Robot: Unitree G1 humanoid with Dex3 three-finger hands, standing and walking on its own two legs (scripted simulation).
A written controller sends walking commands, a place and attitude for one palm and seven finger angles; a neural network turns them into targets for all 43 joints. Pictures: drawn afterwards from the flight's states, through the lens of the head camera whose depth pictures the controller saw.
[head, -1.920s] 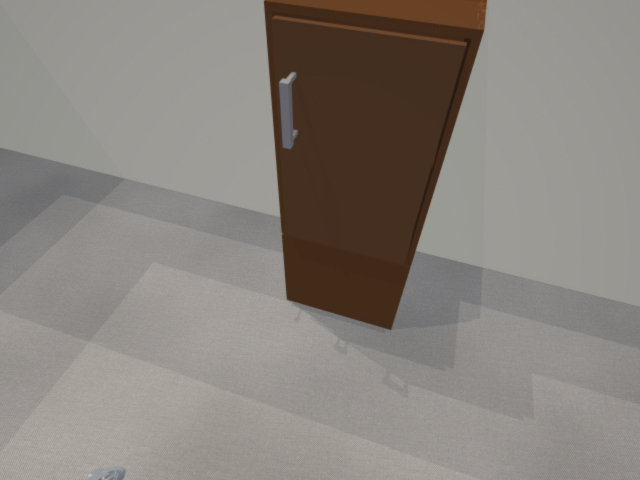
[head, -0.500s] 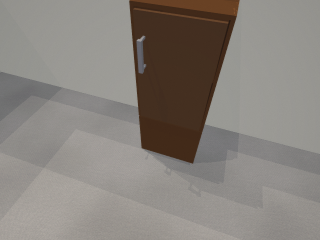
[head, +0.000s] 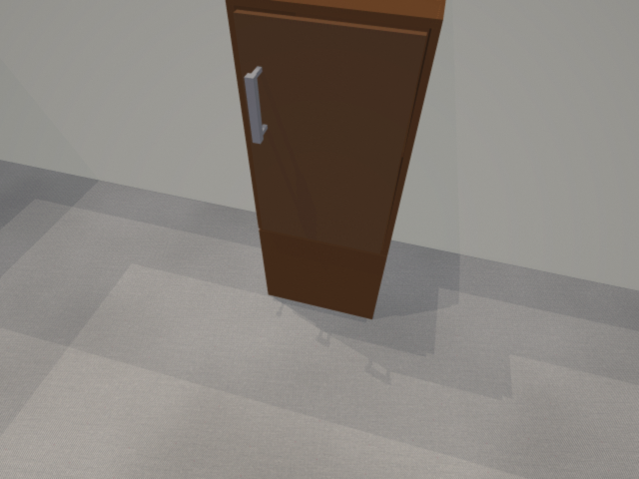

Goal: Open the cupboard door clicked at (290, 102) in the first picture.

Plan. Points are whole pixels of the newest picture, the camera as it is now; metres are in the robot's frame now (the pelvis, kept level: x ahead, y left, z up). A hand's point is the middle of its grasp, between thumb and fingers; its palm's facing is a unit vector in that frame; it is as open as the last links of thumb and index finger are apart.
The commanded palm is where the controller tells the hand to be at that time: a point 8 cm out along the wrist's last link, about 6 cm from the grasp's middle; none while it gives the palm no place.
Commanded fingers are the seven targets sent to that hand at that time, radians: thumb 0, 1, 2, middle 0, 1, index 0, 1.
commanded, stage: turn to face it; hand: left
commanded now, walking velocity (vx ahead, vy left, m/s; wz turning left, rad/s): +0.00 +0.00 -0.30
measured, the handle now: (257, 105) +0.80 +0.19 +0.05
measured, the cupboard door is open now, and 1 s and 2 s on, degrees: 0 0 0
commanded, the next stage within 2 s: take the last steps up to it in 0.34 s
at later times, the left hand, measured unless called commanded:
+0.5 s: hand out of the picture +0.05 +0.21 -0.18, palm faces -0.10 -0.97 -0.20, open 7.4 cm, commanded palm none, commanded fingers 0.00 0.90 0.90 -0.20 -0.30 -0.20 -0.30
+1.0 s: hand out of the picture -0.01 +0.20 -0.17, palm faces -0.03 -0.99 -0.15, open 7.4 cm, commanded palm none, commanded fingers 0.00 0.90 0.90 -0.20 -0.30 -0.20 -0.30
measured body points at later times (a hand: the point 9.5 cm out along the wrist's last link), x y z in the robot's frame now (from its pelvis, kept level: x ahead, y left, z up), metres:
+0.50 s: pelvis -0.03 +0.02 +0.00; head -0.01 +0.03 +0.45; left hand +0.06 +0.26 -0.16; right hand -0.03 -0.23 -0.15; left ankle -0.02 +0.12 -0.74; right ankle -0.05 -0.10 -0.69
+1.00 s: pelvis +0.08 +0.04 -0.01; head +0.10 +0.05 +0.44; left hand -0.01 +0.25 -0.16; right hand +0.09 -0.21 -0.15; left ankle +0.20 +0.16 -0.71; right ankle -0.06 -0.10 -0.74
